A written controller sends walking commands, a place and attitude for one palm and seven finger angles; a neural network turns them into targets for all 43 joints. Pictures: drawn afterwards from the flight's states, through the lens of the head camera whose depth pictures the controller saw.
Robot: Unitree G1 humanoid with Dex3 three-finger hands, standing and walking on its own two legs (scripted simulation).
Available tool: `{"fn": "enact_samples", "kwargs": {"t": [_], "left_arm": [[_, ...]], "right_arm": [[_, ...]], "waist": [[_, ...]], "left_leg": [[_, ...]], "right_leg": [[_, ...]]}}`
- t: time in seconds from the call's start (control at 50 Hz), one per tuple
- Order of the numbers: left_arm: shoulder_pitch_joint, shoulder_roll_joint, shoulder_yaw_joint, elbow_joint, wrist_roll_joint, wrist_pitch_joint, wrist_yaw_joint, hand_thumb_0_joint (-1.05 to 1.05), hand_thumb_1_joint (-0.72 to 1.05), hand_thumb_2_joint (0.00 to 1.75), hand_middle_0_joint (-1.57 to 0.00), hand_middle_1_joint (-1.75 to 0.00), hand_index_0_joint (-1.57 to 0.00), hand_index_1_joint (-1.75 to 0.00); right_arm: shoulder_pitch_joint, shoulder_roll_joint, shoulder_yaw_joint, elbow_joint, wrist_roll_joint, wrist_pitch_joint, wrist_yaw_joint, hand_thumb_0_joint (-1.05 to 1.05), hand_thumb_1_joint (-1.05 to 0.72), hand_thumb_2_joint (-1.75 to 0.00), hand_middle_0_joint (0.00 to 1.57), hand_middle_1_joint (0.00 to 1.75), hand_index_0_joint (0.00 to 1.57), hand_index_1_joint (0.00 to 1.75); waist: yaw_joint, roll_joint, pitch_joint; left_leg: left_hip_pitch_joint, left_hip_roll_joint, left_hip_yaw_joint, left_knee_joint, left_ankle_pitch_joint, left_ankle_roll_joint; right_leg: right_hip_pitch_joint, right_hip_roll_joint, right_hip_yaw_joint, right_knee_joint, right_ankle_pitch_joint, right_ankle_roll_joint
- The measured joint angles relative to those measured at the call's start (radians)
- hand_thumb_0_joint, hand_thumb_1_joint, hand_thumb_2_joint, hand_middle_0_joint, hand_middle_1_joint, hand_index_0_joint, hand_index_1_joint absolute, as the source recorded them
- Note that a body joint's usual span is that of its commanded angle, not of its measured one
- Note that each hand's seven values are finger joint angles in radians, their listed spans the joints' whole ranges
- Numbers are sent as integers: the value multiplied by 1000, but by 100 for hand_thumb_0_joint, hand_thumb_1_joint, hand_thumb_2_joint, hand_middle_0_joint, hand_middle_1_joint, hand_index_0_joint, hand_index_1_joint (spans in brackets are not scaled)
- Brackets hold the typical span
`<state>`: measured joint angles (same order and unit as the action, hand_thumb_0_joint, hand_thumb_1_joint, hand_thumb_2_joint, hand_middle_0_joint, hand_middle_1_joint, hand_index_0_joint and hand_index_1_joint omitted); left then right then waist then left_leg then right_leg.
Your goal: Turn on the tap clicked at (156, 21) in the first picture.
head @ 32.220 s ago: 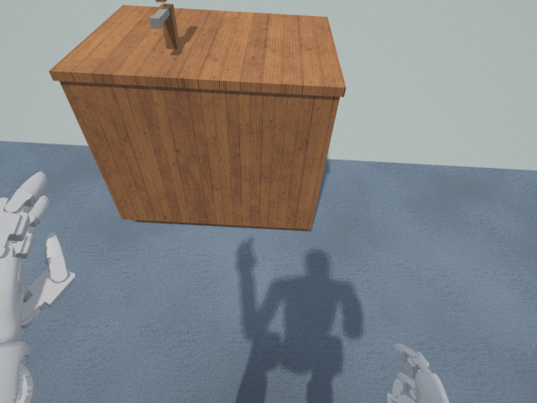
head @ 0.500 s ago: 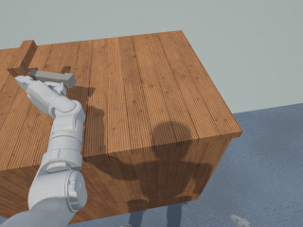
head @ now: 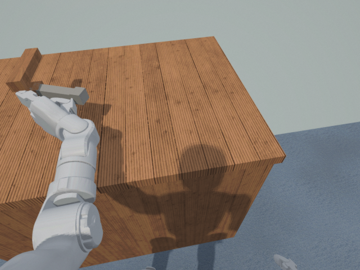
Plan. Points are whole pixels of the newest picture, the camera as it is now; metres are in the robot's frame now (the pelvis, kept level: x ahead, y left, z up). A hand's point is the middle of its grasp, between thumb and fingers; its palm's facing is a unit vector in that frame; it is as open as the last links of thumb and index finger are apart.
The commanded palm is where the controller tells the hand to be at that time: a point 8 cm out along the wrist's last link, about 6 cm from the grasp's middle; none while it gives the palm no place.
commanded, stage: lift the hand up off the lever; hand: left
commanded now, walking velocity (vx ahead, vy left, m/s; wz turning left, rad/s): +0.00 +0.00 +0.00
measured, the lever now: (79, 95) +0.45 +0.25 +0.16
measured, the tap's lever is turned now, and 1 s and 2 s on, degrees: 67 67 67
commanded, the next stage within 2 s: none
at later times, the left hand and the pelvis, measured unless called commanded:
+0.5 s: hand (72, 102) +0.43 +0.26 +0.16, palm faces +0.84 -0.54 -0.05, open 8.3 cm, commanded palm +0.41 +0.27 +0.19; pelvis +0.00 +0.00 +0.00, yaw -1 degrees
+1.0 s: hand (72, 102) +0.43 +0.26 +0.16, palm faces +0.84 -0.55 -0.04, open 8.3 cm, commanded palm +0.40 +0.26 +0.21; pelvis +0.01 +0.01 +0.01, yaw -2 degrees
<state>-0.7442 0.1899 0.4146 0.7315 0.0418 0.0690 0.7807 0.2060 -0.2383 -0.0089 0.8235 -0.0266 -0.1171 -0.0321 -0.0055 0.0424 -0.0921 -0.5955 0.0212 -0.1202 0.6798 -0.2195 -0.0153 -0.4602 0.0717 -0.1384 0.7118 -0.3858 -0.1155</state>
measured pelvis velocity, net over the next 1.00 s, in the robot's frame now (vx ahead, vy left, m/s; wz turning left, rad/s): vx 0.01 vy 0.01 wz -0.04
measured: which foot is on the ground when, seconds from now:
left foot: down 0.00-1.00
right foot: down 0.00-1.00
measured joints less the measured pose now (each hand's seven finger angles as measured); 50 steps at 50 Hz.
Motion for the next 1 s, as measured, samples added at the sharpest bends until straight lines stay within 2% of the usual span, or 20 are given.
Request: {"fn": "enact_samples", "kwargs": {"t": [0.54,1.0], "left_arm": [[33,-20,63,-76,7,91,-35,2,92,91,-7,-11,0,-15],[75,-66,74,-183,8,156,-35,2,91,91,-8,-12,-1,-14]], "right_arm": [[-7,0,-1,-15,-4,-23,-5,1,-90,-90,20,30,21,30],[-12,7,-1,-7,-9,-65,-7,1,-90,-90,20,30,21,30]], "waist": [[-7,0,1],[4,-2,16]], "left_leg": [[52,6,21,-29,4,-7],[104,6,48,-65,11,-29]], "right_leg": [[42,2,22,-23,6,2],[83,-3,50,-50,15,13]]}}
